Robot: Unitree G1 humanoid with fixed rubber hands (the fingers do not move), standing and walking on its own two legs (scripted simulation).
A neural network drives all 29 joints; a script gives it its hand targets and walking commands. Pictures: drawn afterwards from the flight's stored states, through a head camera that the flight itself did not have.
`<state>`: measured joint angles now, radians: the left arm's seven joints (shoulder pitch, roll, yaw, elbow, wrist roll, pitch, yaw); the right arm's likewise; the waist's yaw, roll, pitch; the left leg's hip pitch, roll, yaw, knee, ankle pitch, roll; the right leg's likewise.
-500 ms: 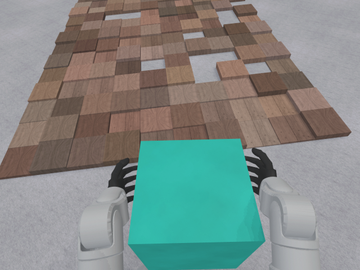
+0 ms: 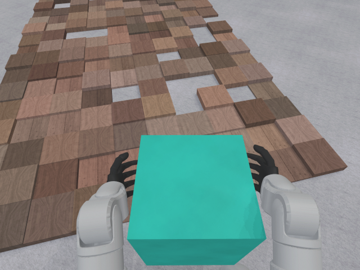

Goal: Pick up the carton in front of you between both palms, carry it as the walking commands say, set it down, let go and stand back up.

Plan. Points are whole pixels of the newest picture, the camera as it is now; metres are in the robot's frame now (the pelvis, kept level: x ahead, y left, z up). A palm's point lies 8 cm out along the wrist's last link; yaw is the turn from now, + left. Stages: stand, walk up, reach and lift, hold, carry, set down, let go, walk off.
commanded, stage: carry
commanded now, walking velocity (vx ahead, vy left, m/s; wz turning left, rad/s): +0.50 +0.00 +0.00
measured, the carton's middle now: (191, 204) +0.26 -0.01 -0.01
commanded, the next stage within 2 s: none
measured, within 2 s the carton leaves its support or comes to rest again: neither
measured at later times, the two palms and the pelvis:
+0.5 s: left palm (142, 41) +0.71 +0.11 +0.14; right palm (239, 34) +0.73 -0.19 +0.14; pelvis +0.32 -0.06 -0.01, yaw +2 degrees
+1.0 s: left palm out of the picture +1.06 +0.10 +0.14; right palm out of the picture +1.05 -0.20 +0.14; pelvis +0.66 -0.02 +0.02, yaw +1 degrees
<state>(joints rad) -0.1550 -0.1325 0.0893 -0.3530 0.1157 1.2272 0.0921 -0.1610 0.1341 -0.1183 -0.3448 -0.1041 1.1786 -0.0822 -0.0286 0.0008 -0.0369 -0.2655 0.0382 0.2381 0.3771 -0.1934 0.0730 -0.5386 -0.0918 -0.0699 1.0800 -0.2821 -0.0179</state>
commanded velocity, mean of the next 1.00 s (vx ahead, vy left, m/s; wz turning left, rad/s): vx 0.50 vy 0.00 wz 0.00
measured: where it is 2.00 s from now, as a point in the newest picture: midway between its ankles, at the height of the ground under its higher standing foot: (185, 109)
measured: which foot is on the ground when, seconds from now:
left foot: down 0.00-0.26, up 0.28-0.72, down 0.74-1.00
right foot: up 0.00-0.24, down 0.26-0.74, up 0.76-1.00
